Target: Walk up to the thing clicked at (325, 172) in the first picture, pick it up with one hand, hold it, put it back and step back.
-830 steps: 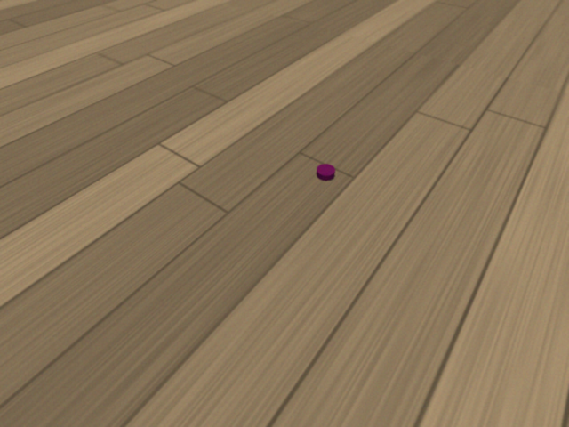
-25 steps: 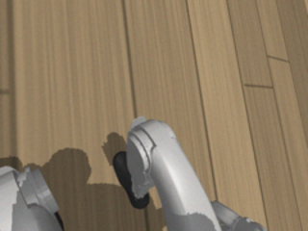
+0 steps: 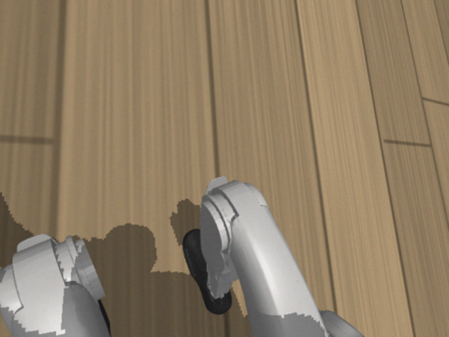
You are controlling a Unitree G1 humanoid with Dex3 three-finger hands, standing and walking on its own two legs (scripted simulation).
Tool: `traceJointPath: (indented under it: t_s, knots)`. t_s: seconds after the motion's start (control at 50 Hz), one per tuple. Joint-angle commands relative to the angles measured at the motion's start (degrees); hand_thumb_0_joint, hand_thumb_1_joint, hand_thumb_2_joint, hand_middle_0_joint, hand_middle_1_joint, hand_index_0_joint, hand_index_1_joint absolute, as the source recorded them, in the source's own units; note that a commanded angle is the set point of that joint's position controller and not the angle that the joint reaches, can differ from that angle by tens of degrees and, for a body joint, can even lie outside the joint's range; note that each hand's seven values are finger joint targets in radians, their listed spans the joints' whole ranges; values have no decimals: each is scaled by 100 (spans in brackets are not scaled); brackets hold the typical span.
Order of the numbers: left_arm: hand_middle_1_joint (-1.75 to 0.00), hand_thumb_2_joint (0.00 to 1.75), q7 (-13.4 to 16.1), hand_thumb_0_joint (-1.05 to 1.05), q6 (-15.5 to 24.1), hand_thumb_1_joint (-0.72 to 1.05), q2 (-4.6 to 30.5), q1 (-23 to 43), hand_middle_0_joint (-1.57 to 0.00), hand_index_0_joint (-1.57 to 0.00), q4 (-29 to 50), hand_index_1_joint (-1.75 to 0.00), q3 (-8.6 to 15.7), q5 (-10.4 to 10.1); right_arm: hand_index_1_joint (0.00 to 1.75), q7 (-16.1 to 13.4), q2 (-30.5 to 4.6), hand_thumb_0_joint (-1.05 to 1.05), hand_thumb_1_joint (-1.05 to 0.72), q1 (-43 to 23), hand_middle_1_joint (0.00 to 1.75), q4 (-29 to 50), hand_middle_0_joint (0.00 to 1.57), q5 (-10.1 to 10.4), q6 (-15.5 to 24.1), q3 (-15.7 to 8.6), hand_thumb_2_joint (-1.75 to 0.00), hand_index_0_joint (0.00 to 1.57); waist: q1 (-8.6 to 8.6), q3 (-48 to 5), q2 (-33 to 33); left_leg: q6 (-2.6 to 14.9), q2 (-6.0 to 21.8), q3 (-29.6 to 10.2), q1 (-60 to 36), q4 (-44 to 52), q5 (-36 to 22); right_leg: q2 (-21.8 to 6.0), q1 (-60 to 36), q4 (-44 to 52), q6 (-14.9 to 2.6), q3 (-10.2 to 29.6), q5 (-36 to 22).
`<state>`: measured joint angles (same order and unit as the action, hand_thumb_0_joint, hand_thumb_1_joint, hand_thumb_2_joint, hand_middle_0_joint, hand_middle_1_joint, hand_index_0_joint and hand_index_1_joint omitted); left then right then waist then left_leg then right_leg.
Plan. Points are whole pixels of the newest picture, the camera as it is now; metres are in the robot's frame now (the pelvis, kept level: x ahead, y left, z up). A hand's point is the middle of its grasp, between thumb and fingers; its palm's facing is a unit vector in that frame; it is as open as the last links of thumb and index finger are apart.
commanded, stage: settle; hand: left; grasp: from above
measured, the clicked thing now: out of the picture +0.46 +0.32 -0.26
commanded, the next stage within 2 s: lift in 0.42 s
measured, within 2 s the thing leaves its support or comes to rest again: neither
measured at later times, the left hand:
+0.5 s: hand out of the picture +0.43 +0.32 -0.16, palm faces -0.42 -0.12 -0.90, open 11.7 cm
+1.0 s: hand out of the picture +0.38 +0.33 -0.06, palm faces -0.45 -0.14 -0.88, open 11.7 cm
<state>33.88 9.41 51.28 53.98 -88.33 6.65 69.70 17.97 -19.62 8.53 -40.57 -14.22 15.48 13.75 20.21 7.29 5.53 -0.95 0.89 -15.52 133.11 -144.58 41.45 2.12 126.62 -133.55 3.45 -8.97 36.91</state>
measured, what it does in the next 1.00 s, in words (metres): rises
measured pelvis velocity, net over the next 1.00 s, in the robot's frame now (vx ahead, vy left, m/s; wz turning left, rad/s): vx -0.01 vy -0.01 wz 0.15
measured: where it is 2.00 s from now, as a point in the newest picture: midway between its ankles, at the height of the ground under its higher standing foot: (161, 317)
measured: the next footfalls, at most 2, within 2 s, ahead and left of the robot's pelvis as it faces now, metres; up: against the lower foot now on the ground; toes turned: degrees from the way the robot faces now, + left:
none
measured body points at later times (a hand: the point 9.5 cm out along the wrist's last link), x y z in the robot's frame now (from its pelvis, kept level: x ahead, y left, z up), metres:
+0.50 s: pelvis +0.00 -0.01 +0.01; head +0.23 +0.08 +0.39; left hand +0.44 +0.32 -0.11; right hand +0.09 -0.27 -0.08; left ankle +0.06 +0.13 -0.28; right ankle +0.12 -0.13 -0.28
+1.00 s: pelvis -0.01 -0.01 +0.07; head +0.19 +0.06 +0.47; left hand +0.40 +0.33 -0.01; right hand +0.11 -0.27 -0.04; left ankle +0.06 +0.13 -0.28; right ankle +0.12 -0.13 -0.28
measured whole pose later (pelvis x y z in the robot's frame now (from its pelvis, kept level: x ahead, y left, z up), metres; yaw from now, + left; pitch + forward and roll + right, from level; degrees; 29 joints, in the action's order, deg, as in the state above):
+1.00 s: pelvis -0.01 -0.01 +0.07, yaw +8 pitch +34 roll -7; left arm 9.6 6.7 35.2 40.2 -59.6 0.9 62.7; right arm 6.7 -16.2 11.3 -38.8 -3.3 -0.3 -0.4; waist 9.6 -8.3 -2.8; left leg 0.0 0.8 -6.1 123.6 -127.3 38.0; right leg -0.6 120.2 -122.8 2.7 -2.1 36.8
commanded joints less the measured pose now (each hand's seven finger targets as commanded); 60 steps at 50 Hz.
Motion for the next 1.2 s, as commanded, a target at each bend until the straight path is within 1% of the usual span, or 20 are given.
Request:
traceJointPath:
  t_s: [0.0,0.04,0.08,0.12,0.2,0.28,0.38,0.44,0.48,0.5,0.52,0.54,0.58,0.68,0.78,0.82,0.86,0.92,1.06,1.18]
  knots:
    - [-85,81,77,0,-226,52,1102,1416,-84,-87,1071,-81,44,-144,30,-71,-1774,0,-90,948,30,-32,20,256,-115,-842,-90,20,-104,-4333,-3479,25,96,802,-3156,1864,-1510,207,-1685,1021,-546,-536,-1529]
    - [-86,81,-112,0,-318,55,622,1404,-86,-90,832,-83,-226,-200,30,-70,-1678,0,-90,982,30,-91,20,333,-190,-915,-90,20,-17,-3987,-3146,82,85,843,-2856,1877,-1245,220,-1488,1105,-553,-477,-1319]
    - [-87,82,-317,0,-327,55,651,1618,-86,-89,1192,-84,-190,-236,30,-94,-1666,0,-90,1125,30,-72,20,410,-238,-1003,-90,20,-37,-3976,-2800,164,42,879,-2622,1856,-1110,190,-1472,1220,-532,-405,-1174]
    - [-89,82,-534,0,-351,56,346,1431,-87,-91,1065,-85,-341,-342,30,-119,-1568,0,-90,1121,30,-52,20,450,-284,-1030,-90,20,-75,-4107,-2643,182,21,933,-2629,1882,-1140,200,-1690,1258,-530,-323,-1158]
    - [-91,86,-779,0,-216,56,422,1678,-89,-92,1393,-88,-295,-438,30,-222,-1481,0,-90,1161,30,-4,20,534,-438,-1100,-90,20,-186,-4423,-2344,220,-4,992,-2448,1853,-1129,170,-2013,1336,-511,-178,-1077]
    - [-92,86,-919,0,-59,56,625,1784,-88,-92,1591,-88,-173,-309,30,-389,-1412,0,-90,1150,30,34,20,573,-601,-1173,-90,20,-279,-4517,-2257,209,-70,1066,-2416,1883,-961,131,-1981,1397,-544,-91,-780]
    - [-93,91,-907,0,30,58,640,1731,-90,-93,1982,-90,-63,-114,30,-568,-1307,0,-90,1130,30,87,20,632,-786,-1285,-90,20,-474,-4940,-2637,150,-103,1157,-2925,2049,-1156,71,-1923,1299,-580,-54,-998]
    - [-91,97,-880,0,-3,58,571,1778,-92,-93,2128,-90,-51,-101,30,-658,-1312,0,-90,1145,30,84,20,667,-876,-1361,-90,20,-456,-5007,-2607,163,-130,1218,-2997,2091,-1255,17,-1792,1366,-581,-55,-1137]
    - [-94,87,-885,0,-36,57,508,1862,-92,-95,2141,-90,-102,-74,30,-717,-1247,0,-93,1153,30,62,20,666,-927,-1382,-91,20,-456,-5032,-2598,184,-127,1263,-3013,2116,-1228,17,-1832,1432,-576,2,-1134]
    - [-86,89,-887,0,-69,49,574,1827,-84,-87,2119,-82,-31,-83,30,-747,-1259,0,-88,1157,30,52,20,684,-946,-1421,-89,20,-517,-5044,-2599,182,-133,1259,-3009,2154,-1170,8,-1739,1434,-585,-2,-1041]
    - [-90,84,-901,0,-125,53,531,1695,-88,-91,2066,-86,-20,-105,30,-761,-1237,0,-93,1191,30,56,20,681,-957,-1429,-91,20,-546,-5019,-2609,179,-133,1285,-3061,2204,-1217,-10,-1812,1452,-580,-1,-1101]
    - [-82,90,-929,0,-137,46,551,1814,-81,-83,2186,-80,-16,-159,30,-787,-1227,0,-88,1166,30,47,20,689,-976,-1461,-89,20,-590,-5186,-2615,192,-131,1293,-3050,2223,-1162,0,-1814,1481,-592,45,-1003]
    - [-89,84,-1043,0,-213,54,393,1745,-86,-90,2143,-85,-128,-209,30,-814,-1184,0,-91,1210,30,52,20,720,-1018,-1488,-90,20,-564,-5148,-2499,214,-140,1333,-2999,2283,-1118,-4,-1933,1596,-585,81,-952]
    - [-91,87,-1464,0,-402,57,295,1480,-87,-91,2511,-87,-160,-536,30,-900,-1134,0,-91,1283,30,74,20,852,-1140,-1640,-90,20,-770,-5548,-2413,228,-159,1399,-3356,2556,-1335,-41,-2273,1780,-570,146,-1212]
    - [-92,90,-1874,0,-367,57,111,1077,-88,-91,3034,-88,-232,-555,30,-1016,-1030,0,-91,1284,30,187,20,980,-1310,-1736,-90,20,-891,-5470,-2202,251,-182,1396,-3391,2834,-1350,-68,-2456,1959,-570,202,-1226]
    - [-93,90,-1962,0,-338,56,275,897,-87,-91,3337,-89,-94,-557,30,-1077,-1064,0,-91,1243,30,266,20,1038,-1384,-1811,-90,20,-1021,-5471,-2084,250,-195,1377,-3518,2966,-1226,-85,-2454,2087,-586,226,-1075]
    - [-94,92,-2076,0,-299,56,119,871,-87,-90,3739,-90,-174,-648,30,-1145,-999,0,-91,1208,30,392,20,1075,-1432,-1851,-90,20,-996,-5446,-2006,285,-205,1418,-3495,3090,-1037,-94,-2584,2312,-565,289,-899]
    - [-92,92,-2181,0,-281,50,51,623,-83,-87,4124,-89,-207,-795,30,-1231,-923,0,-91,1155,30,492,20,1128,-1477,-1873,-90,20,-1054,-5421,-1751,311,-191,1429,-3615,3312,-849,-71,-2797,2608,-539,349,-692]
    - [-94,92,-2328,0,-436,46,-191,46,-79,-82,4928,-90,-335,-953,30,-1447,-907,0,-90,915,30,686,20,1308,-1547,-1989,-90,20,-1224,-5289,-2100,218,-119,1023,-4521,4392,-260,-96,-2803,2899,-517,298,-449]
    - [-95,94,-2408,0,-733,47,-499,-410,-80,-83,5792,-92,-494,-1201,30,-1633,-786,0,-90,835,30,775,20,1420,-1575,-2027,-90,20,-1274,-5494,-1971,187,-91,1074,-5507,5022,-717,-130,-3621,3621,-476,376,-804]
